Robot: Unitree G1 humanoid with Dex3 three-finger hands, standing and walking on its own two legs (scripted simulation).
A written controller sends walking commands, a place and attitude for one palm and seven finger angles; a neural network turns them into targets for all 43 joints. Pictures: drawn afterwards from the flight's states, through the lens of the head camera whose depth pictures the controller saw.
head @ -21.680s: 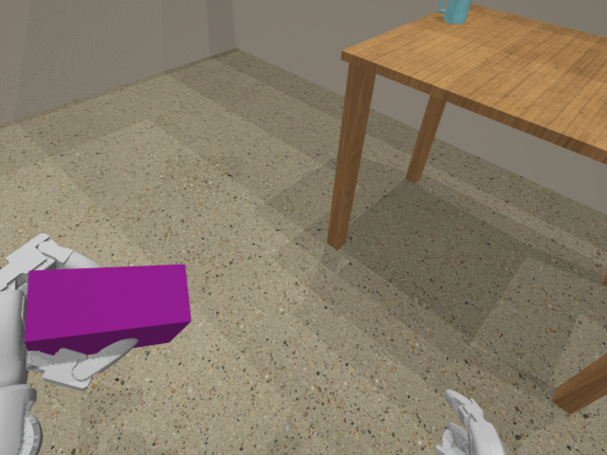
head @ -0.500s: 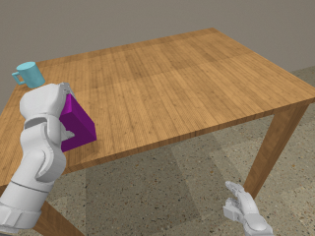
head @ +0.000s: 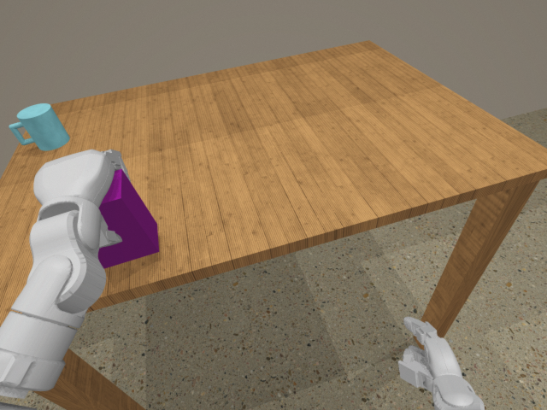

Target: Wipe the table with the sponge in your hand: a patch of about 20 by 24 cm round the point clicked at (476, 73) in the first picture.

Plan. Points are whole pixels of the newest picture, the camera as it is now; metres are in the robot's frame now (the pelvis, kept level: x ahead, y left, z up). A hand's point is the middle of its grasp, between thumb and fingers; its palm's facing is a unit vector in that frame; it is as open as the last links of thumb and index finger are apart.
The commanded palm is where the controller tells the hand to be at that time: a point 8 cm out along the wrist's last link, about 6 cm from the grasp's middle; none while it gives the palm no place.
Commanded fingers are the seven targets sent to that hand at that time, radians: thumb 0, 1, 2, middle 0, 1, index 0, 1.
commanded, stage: move the sponge above the wiping area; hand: left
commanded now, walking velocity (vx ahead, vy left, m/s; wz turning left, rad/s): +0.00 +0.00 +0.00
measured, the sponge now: (114, 231) +0.30 +0.30 +0.13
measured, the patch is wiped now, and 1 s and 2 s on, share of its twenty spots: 0.00 0.00 0.00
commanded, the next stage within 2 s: lower the sponge onto the table in 1.36 s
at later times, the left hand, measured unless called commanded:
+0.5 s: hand (98, 200) +0.30 +0.29 +0.19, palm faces +0.17 -0.05 -0.98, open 9.7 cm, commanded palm +0.24 +0.29 +0.27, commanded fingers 0.00 0.10 1.30 -1.20 -1.60 -1.20 -1.60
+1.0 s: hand (75, 207) +0.27 +0.30 +0.20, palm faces +0.20 -0.04 -0.98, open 9.7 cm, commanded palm +0.22 +0.30 +0.28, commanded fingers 0.00 0.10 1.30 -1.20 -1.60 -1.20 -1.60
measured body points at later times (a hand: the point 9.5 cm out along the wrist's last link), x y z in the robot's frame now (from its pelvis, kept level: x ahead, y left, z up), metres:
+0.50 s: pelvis +0.00 +0.01 +0.00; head -0.02 -0.04 +0.45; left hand +0.28 +0.29 +0.25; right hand +0.26 -0.18 -0.08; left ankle +0.01 +0.11 -0.74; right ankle +0.02 -0.07 -0.74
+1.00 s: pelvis -0.01 +0.01 +0.00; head -0.04 -0.04 +0.45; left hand +0.26 +0.30 +0.26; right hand +0.25 -0.17 -0.07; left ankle +0.01 +0.11 -0.74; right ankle +0.02 -0.07 -0.74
